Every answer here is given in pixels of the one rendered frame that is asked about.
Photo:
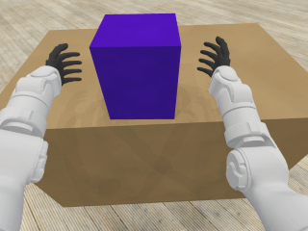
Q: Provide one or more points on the robot right hand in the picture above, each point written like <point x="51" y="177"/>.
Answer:
<point x="221" y="58"/>

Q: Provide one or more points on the carton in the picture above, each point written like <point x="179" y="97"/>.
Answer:
<point x="137" y="59"/>

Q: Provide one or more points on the right robot upper arm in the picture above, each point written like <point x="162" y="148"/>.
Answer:
<point x="261" y="174"/>

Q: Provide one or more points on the pedestal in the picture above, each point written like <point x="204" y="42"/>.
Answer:
<point x="93" y="160"/>

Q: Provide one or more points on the robot left hand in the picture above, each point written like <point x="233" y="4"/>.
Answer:
<point x="56" y="60"/>

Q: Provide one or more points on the robot right forearm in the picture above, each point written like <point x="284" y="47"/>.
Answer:
<point x="243" y="126"/>

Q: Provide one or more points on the robot left forearm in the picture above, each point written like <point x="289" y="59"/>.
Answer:
<point x="31" y="101"/>

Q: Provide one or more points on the left robot upper arm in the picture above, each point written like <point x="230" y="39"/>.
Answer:
<point x="22" y="161"/>

